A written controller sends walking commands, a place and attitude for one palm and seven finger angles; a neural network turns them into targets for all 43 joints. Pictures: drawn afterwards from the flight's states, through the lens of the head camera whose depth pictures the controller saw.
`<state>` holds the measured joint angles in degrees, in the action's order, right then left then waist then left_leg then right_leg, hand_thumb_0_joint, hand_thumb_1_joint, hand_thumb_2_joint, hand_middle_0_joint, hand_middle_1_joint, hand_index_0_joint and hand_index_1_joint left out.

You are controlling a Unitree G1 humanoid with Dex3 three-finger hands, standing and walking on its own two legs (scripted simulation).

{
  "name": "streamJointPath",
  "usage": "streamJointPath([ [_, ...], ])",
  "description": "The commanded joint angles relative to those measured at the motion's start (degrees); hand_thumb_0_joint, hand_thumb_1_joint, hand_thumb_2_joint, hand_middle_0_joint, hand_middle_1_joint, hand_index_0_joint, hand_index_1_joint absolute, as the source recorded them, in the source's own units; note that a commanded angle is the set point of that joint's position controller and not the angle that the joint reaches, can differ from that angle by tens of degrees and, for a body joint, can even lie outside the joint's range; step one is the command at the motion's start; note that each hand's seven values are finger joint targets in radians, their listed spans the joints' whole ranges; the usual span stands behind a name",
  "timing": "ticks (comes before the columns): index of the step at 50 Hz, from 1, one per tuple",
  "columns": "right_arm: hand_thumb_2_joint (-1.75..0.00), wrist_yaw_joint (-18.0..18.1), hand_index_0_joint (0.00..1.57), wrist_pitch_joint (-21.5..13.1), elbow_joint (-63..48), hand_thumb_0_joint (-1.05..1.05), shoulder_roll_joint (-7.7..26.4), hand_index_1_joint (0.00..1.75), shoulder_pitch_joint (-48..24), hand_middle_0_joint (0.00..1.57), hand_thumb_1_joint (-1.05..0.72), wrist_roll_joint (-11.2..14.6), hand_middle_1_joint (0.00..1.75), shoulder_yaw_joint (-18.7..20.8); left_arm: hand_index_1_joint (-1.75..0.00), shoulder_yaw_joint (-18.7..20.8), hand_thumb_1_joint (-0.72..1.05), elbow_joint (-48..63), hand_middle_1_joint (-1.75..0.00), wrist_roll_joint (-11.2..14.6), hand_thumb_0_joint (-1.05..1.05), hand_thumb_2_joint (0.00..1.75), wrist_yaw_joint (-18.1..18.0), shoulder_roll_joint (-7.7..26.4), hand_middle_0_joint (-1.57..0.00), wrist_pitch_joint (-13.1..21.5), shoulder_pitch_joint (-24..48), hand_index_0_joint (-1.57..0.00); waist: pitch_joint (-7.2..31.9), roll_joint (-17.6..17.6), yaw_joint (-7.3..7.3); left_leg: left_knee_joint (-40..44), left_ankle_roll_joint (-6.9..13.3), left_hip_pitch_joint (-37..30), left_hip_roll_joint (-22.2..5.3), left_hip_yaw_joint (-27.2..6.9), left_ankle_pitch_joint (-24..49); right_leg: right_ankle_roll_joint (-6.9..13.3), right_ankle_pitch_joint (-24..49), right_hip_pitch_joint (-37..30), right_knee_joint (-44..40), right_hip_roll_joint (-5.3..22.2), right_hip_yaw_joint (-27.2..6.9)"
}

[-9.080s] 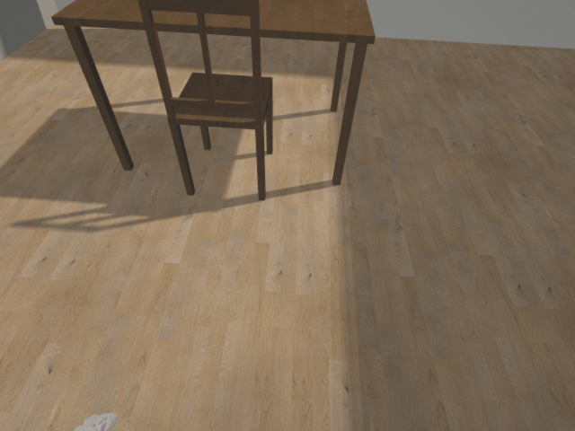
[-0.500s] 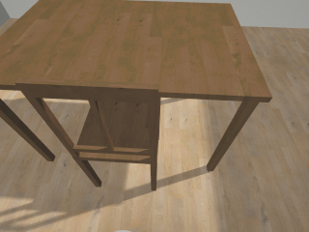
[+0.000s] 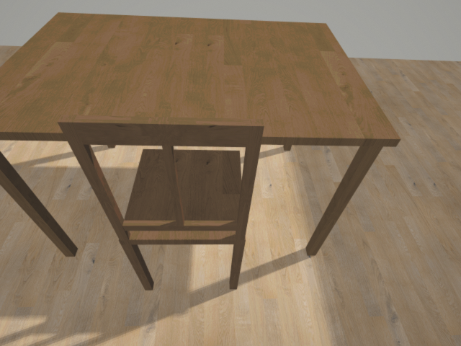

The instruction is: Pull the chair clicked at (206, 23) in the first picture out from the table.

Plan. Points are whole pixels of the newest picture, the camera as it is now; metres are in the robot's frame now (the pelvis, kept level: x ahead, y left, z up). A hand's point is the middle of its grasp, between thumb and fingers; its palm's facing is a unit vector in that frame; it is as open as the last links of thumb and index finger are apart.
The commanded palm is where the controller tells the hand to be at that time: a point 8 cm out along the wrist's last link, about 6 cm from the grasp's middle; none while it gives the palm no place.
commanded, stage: come to a stop and stand still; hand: left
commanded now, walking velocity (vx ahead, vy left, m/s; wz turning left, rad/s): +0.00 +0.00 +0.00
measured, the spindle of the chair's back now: (175, 189) +0.48 +0.17 -0.08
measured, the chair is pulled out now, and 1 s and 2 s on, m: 0.00 0.00 0.00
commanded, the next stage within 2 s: look again from close up in 0.28 s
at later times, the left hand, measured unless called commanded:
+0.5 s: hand out of the picture -0.03 +0.17 -0.17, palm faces +0.03 -0.98 -0.19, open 7.4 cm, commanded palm none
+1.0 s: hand out of the picture +0.01 +0.14 -0.16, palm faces +0.03 -0.99 -0.17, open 7.4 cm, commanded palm none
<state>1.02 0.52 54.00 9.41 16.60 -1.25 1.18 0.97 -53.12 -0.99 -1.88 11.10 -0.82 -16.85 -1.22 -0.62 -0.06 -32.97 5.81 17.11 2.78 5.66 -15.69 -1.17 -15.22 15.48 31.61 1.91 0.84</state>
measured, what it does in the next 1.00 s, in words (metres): stands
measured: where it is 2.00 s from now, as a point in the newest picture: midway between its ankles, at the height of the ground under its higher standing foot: outside the picture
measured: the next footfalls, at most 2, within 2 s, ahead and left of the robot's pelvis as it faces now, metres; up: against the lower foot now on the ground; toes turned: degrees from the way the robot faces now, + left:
none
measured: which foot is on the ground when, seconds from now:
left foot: down 0.00-1.00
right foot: down 0.00-1.00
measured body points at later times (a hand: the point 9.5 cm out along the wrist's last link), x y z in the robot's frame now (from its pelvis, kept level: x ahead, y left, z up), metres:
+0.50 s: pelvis +0.00 +0.01 +0.01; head +0.01 +0.01 +0.46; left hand -0.03 +0.22 -0.15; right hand +0.01 -0.22 -0.15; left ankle +0.03 +0.05 -0.73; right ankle +0.01 -0.15 -0.73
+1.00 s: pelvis +0.02 -0.02 +0.01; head +0.03 -0.01 +0.46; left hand +0.01 +0.19 -0.15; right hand +0.01 -0.23 -0.15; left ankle +0.03 +0.05 -0.73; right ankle +0.01 -0.15 -0.73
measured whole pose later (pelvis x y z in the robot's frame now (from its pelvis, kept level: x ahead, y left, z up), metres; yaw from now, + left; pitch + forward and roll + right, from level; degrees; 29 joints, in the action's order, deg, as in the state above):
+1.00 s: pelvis +0.02 -0.02 +0.01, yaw +0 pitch -1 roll +0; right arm 1.3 -0.5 65.7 7.7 15.1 -0.5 0.3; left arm -0.4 -62.7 -0.7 -2.8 6.6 1.2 -18.7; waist -2.3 -0.4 -0.5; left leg -23.2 4.2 10.0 2.9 5.3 -12.4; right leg -1.0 -14.0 9.9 25.0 1.6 0.9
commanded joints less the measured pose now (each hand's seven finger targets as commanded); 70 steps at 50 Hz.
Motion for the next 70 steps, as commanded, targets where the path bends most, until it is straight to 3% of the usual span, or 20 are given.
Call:
streamJointPath([
  [1,-0.90,0.26,0.20,-1.67,-2.13,0.00,7.20,0.30,1.17,0.20,-0.90,0.33,0.30,1.32,-0.30,0.49,0.90,1.82,-0.30,0.03,0.00,0.90,-0.65,5.15,-0.20,1.09,-2.92,-0.20,2.13,0.52,-0.41,12.89,-2.50,-2.77,-9.74,-13.40,5.07,2.80,3.89,-1.86,-3.91,2.24,-2.02],
  [3,-0.90,0.26,0.20,-1.57,-1.15,0.00,7.74,0.30,1.11,0.20,-0.90,0.32,0.30,1.53,-0.30,0.28,0.90,1.34,-0.30,0.05,0.00,0.90,-0.71,4.35,-0.20,0.92,-2.75,-0.20,1.17,-0.77,-0.58,14.78,-2.36,-3.24,-10.13,-13.86,1.08,2.33,2.31,-0.90,-4.15,2.52,-1.72],
  [8,-0.90,0.13,0.20,-1.07,1.05,0.00,7.76,0.30,-0.18,0.20,-0.90,0.44,0.30,1.56,-0.30,0.05,0.90,-0.47,-0.30,-0.29,0.00,0.90,-0.74,3.52,-0.20,0.49,-4.60,-0.20,-3.27,3.65,0.07,21.61,-2.73,0.06,-11.47,-16.12,-11.66,1.45,-1.00,-0.36,-4.37,2.03,-0.60],
  [22,-0.90,-0.05,0.20,-0.96,6.04,0.00,5.83,0.30,0.78,0.20,-0.90,0.76,0.30,1.08,-0.30,-0.54,0.90,-5.42,-0.30,-0.23,0.00,0.90,-0.96,1.85,-0.20,1.60,-7.65,-0.20,-3.05,0.42,-0.41,19.77,-2.87,-3.55,-9.42,-13.11,-6.58,1.70,2.28,-0.32,-8.57,3.59,-2.56],
  [30,-0.90,0.18,0.20,-1.39,7.93,0.00,4.89,0.30,1.36,0.20,-0.90,0.90,0.30,0.45,-0.30,-0.70,0.90,-7.45,-0.30,-0.01,0.00,0.90,-1.18,1.08,-0.20,2.09,-8.34,-0.20,-2.16,1.00,-0.70,17.67,-3.06,-6.62,-8.73,-11.30,0.98,1.91,5.94,-0.86,-9.08,4.30,-3.35],
  [32,-0.90,0.21,0.20,-1.33,8.21,0.00,4.88,0.30,1.18,0.20,-0.90,0.95,0.30,0.42,-0.30,-0.75,0.90,-7.75,-0.30,-0.01,0.00,0.90,-1.19,1.16,-0.20,1.98,-8.14,-0.20,-2.84,1.22,-0.61,18.19,-3.17,-6.17,-8.88,-11.44,-0.37,1.76,4.80,-0.82,-9.36,4.15,-3.24],
  [37,-0.90,0.28,0.20,-1.43,9.02,0.00,4.27,0.30,1.39,0.20,-0.90,0.99,0.30,0.07,-0.30,-0.76,0.90,-8.34,-0.30,0.02,0.00,0.90,-1.23,0.78,-0.20,2.13,-7.93,-0.20,-3.80,-0.40,-0.45,17.31,-3.08,-5.66,-8.35,-10.76,1.30,1.93,5.62,-1.35,-10.15,4.42,-3.85],
  [40,-0.90,0.32,0.20,-1.57,9.55,0.00,3.84,0.30,1.65,0.20,-0.90,0.95,0.30,-0.10,-0.30,-0.74,0.90,-8.62,-0.30,0.17,0.00,0.90,-1.27,0.71,-0.20,2.40,-7.94,-0.20,-2.48,-0.72,-0.52,15.78,-3.04,-6.98,-7.90,-9.84,4.56,2.21,7.44,-2.04,-10.23,4.90,-4.29],
  [47,-0.90,0.42,0.20,-1.52,10.39,0.00,3.43,0.30,1.75,0.20,-0.90,0.91,0.30,-0.31,-0.30,-0.73,0.90,-8.70,-0.30,0.33,0.00,0.90,-1.29,0.72,-0.20,2.34,-7.09,-0.20,-3.54,1.06,-0.40,15.94,-3.31,-7.03,-8.10,-9.44,4.33,2.38,6.52,-1.81,-10.73,4.70,-4.59],
  [56,-0.90,0.54,0.20,-1.85,11.44,0.00,2.93,0.30,2.59,0.20,-0.90,1.00,0.30,-0.54,-0.30,-0.74,0.90,-8.73,-0.30,0.49,0.00,0.90,-1.31,0.86,-0.20,2.59,-7.07,-0.20,-2.09,-0.80,-0.26,14.85,-3.22,-8.39,-8.20,-8.74,8.90,2.35,9.75,-3.63,-10.73,4.60,-5.19],
  [70,-0.90,0.81,0.20,-2.03,12.43,0.00,2.41,0.30,3.33,0.20,-0.90,0.95,0.30,-0.72,-0.30,-0.78,0.90,-9.35,-0.30,0.54,0.00,0.90,-1.36,0.25,-0.20,2.59,-7.65,-0.20,-2.83,0.16,-0.32,15.06,-3.23,-9.81,-8.47,-8.53,11.55,2.34,10.69,-3.69,-11.10,4.50,-5.35],
])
